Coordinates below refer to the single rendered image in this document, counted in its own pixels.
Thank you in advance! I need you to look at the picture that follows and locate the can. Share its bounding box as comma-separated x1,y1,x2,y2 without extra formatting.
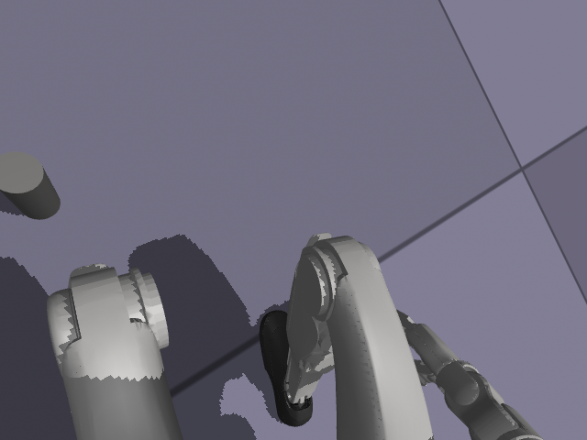
0,151,61,220

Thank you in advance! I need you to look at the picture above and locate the right robot foot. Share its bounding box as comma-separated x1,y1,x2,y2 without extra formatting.
260,311,313,427

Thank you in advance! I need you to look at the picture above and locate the right robot hand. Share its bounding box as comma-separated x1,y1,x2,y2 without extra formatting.
396,309,461,386

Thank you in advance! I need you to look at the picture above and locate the right robot arm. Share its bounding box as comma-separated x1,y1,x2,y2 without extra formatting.
436,361,544,440

